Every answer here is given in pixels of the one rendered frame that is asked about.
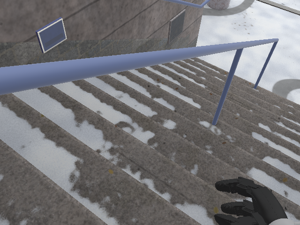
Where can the robot right hand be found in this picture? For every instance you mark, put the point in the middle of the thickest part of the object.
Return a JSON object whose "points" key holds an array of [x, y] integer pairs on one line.
{"points": [[263, 209]]}

